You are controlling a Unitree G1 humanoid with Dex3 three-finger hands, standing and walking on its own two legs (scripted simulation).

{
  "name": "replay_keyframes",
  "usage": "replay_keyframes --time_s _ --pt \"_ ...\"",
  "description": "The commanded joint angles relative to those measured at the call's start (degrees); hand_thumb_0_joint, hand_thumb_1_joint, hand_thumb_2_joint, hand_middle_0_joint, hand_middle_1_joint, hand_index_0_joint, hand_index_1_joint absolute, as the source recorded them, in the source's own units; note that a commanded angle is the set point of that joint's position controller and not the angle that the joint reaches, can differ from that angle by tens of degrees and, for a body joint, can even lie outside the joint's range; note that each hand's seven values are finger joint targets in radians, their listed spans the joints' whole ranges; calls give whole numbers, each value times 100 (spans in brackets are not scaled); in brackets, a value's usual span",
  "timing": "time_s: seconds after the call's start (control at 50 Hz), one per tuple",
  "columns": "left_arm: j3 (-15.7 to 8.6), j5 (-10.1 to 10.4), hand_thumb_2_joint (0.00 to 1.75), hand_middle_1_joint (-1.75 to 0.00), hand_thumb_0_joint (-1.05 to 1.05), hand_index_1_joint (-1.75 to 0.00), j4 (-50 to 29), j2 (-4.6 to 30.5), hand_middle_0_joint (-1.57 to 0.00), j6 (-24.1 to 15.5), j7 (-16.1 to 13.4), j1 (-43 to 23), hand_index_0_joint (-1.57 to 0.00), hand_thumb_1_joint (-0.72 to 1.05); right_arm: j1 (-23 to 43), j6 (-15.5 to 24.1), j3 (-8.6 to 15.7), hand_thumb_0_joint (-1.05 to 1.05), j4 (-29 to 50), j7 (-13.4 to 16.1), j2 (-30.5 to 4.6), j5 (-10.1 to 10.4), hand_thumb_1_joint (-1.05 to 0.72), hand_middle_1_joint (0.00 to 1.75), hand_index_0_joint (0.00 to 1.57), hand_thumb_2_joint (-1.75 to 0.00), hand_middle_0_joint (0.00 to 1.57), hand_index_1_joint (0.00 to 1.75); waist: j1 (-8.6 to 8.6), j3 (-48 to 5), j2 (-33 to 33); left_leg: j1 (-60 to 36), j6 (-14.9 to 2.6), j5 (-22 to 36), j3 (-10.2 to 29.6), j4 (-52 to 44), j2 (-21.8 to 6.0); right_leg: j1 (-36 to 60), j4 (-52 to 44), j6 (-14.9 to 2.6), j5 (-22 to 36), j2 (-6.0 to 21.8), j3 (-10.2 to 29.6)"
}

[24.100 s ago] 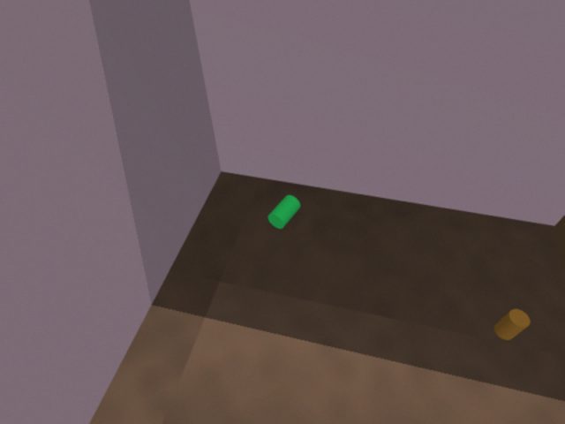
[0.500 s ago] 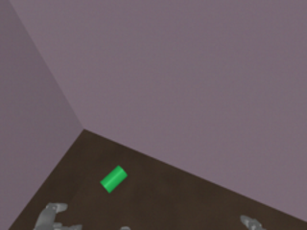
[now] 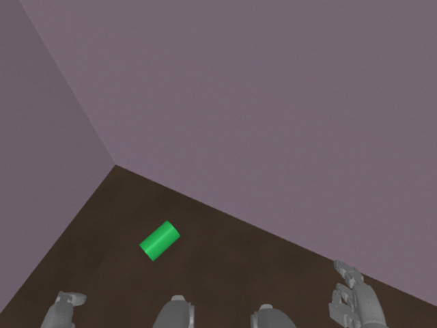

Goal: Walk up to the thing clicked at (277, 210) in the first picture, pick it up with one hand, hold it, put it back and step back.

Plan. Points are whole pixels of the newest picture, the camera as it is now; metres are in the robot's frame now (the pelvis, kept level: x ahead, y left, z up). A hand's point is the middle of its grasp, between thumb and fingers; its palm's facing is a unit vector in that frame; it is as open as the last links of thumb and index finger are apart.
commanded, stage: rise first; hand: left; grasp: from above
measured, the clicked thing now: (160, 240) +0.44 +0.24 -0.65
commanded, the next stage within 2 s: approach in 1.92 s
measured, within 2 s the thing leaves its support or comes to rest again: neither
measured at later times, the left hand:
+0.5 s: hand (91, 326) +0.15 +0.29 -0.24, palm faces -0.25 -0.60 -0.76, open 14.1 cm
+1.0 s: hand (125, 277) +0.27 +0.29 -0.43, palm faces -0.30 -0.26 -0.92, open 12.6 cm
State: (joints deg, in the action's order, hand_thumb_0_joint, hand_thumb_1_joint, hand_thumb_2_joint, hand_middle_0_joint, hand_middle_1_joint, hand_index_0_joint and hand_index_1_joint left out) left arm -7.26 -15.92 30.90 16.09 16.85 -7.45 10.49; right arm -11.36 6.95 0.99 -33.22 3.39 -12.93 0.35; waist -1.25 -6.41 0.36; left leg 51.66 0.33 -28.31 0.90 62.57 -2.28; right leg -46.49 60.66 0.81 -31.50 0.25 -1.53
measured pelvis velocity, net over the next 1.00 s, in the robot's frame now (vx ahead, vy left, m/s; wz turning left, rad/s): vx -0.11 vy -0.01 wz -0.10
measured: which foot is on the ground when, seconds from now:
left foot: down 0.00-1.00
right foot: down 0.00-1.00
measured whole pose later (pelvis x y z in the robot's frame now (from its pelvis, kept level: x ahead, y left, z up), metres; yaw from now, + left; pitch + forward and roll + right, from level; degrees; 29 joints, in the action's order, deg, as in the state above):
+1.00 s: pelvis -0.11 -0.01 -0.28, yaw -6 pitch +34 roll -5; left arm -8.4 -43.1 74.3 26.5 17.0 -31.1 -41.9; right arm -2.9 10.2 -0.7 -49.0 -3.8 -12.0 -6.3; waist -4.8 -8.1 0.8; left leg 120.1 0.8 -33.4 5.4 119.2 -4.3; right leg -114.7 118.8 0.4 -38.2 -2.6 -3.3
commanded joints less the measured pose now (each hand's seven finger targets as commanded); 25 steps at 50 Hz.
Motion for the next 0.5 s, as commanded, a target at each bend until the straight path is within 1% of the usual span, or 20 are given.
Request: replay_keyframes --time_s 0.0,0.02,0.04,0.08,0.1,0.18,0.2,0.22,0.26,0.28,0.3,0.32,0.34,0.36,0.38,0.4,0.42,0.44,0.46,0.48 --pt "-323 -179 93 -104 0 -103 -843 930 -7 14 -265 176 -8 -50 -107 286 346 0 678 80 -786 -27 -83 30 20 -88 20 30 53 -1556 407 -1299 -85 2290 30 -438 72 141 -413 -208 1981 -142 -82" --pt "-361 -210 93 -102 0 -102 -897 993 -8 30 -303 143 -8 -50 -121 291 348 0 703 89 -803 -22 -83 30 20 -88 20 30 18 -1517 411 -1173 -81 2190 19 -387 83 120 -371 -207 1943 -138 -91" --pt "-323 -226 94 -102 0 -102 -941 900 -7 51 -336 271 -7 -51 -117 296 347 0 718 94 -783 -26 -84 30 20 -88 20 30 32 -1583 367 -1164 -79 2169 15 -358 88 127 -334 -208 1937 -142 -91" --pt "-393 -235 95 -102 0 -102 -1108 996 -7 93 -395 282 -7 -52 -105 292 342 0 709 106 -778 -24 -84 30 20 -88 20 30 89 -1719 453 -1087 -80 2150 -2 -253 96 79 -244 -214 1925 -141 -76" --pt "-306 -257 95 -102 0 -102 -1056 906 -7 115 -409 329 -7 -52 -69 295 337 0 699 120 -769 -23 -84 30 20 -88 20 30 57 -1692 410 -1020 -72 2083 34 -233 93 -10 -192 -212 1858 -141 -99" --pt "-316 -331 95 -102 0 -102 -1147 901 -8 191 -496 468 -8 -52 12 286 334 0 719 153 -754 -4 -85 30 20 -88 20 30 103 -1795 403 -844 -60 1800 82 -158 95 -190 -67 -236 1620 -164 -117" --pt "-255 -343 94 -102 0 -102 -1215 886 -8 202 -501 438 -8 -51 58 281 337 0 717 153 -757 -8 -84 30 20 -88 20 30 83 -1804 436 -774 -54 1724 90 -109 93 -251 -3 -241 1559 -165 -119" --pt "-246 -365 93 -102 0 -102 -1194 871 -8 200 -523 474 -8 -51 54 288 333 0 711 153 -752 0 -85 30 20 -88 20 30 88 -1854 448 -732 -63 1804 78 -32 105 -271 50 -244 1621 -176 -115" --pt "-214 -433 93 -102 0 -101 -1166 977 -8 188 -585 63 -8 -50 97 294 332 0 674 168 -785 3 -85 30 20 -88 20 30 -40 -1839 338 -498 -94 1702 58 169 106 -429 160 -227 1605 -184 -113" --pt "-223 -518 93 -102 0 -102 -998 1019 -8 149 -633 -171 -8 -51 134 310 314 0 611 182 -779 -9 -85 30 20 -88 20 30 -46 -1712 329 -297 -86 1527 71 235 104 -627 281 -240 1466 -173 -113" --pt "-166 -625 92 -103 0 -102 -751 1039 -8 94 -671 -404 -9 -50 190 337 304 0 567 190 -774 -6 -85 30 20 -88 20 30 -52 -1622 314 -78 -101 1391 49 373 110 -879 392 -243 1369 -172 -98" --pt "-147 -764 93 -102 0 -101 -501 1055 -9 12 -730 -786 -9 -51 223 363 303 0 519 202 -800 -20 -87 30 20 -89 20 30 -144 -1539 320 192 -100 1161 56 533 108 -1166 569 -245 1193 -168 -100" --pt "-190 -925 93 -101 0 -101 -205 1162 -9 -67 -819 -1096 -8 -51 270 389 295 0 439 219 -826 -36 -87 30 20 -89 20 30 -123 -1485 265 506 -96 940 59 692 115 -1408 749 -245 1026 -165 -105" --pt "-167 -1066 92 -102 0 -101 62 1138 -8 -148 -910 -1344 -9 -51 272 410 286 0 359 227 -825 -46 -87 30 20 -89 20 30 -110 -1541 208 700 -97 775 40 855 126 -1629 929 -248 898 -159 -92" --pt "-114 -1198 94 -101 0 -101 92 1190 -9 -244 -1014 -1669 -9 -53 298 439 282 0 314 221 -829 -45 -89 30 20 -89 20 30 -87 -1720 338 834 -97 723 -11 1026 134 -1836 1067 -246 855 -156 -45" --pt "-180 -1311 94 -100 0 -101 339 1167 -9 -278 -1148 -1628 -9 -54 279 445 292 0 260 217 -867 -54 -90 30 20 -89 20 30 -37 -1872 408 917 -72 699 -23 1136 142 -1962 1221 -251 817 -152 -40" --pt "-131 -1421 96 -100 0 -101 515 1148 -9 -296 -1278 -1838 -8 -53 319 446 287 0 176 213 -889 -71 -89 30 20 -89 20 30 -42 -1989 402 1072 -58 638 -27 1282 133 -2149 1367 -251 772 -151 -36" --pt "23 -1529 98 -100 0 -101 556 1060 -8 -317 -1402 -2112 -7 -54 307 447 277 0 110 204 -888 -75 -89 30 20 -89 20 30 -74 -2149 370 1176 -62 621 -43 1428 131 -2295 1449 -244 790 -166 -16" --pt "60 -1632 101 -99 0 -101 551 1104 -9 -317 -1526 -2433 -7 -57 320 449 292 0 32 196 -937 -80 -90 30 20 -90 20 30 -95 -2374 437 1193 -44 625 -3 1514 111 -2474 1601 -250 777 -164 -28" --pt "61 -1771 102 -100 0 -102 707 1169 -9 -293 -1654 -2607 -7 -57 307 446 291 0 -49 201 -975 -79 -89 30 20 -89 20 30 -55 -2555 543 1161 -11 669 37 1596 95 -2681 1754 -267 785 -173 -46"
